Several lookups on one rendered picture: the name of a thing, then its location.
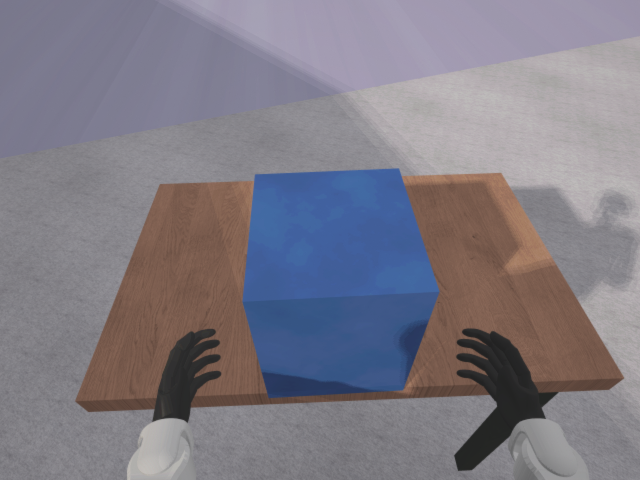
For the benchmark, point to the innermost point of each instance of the left robot hand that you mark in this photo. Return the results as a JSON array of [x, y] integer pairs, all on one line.
[[178, 386]]

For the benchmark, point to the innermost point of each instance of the robot right forearm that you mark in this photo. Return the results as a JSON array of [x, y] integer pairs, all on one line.
[[540, 451]]

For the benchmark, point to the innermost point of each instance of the table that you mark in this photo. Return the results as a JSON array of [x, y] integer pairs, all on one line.
[[492, 269]]

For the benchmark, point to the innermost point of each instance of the robot left forearm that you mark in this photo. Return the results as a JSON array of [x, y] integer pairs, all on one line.
[[165, 449]]

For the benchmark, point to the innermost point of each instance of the carton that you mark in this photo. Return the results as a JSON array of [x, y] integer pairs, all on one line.
[[338, 287]]

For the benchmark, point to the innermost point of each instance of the right robot hand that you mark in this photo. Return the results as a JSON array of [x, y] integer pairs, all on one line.
[[509, 380]]

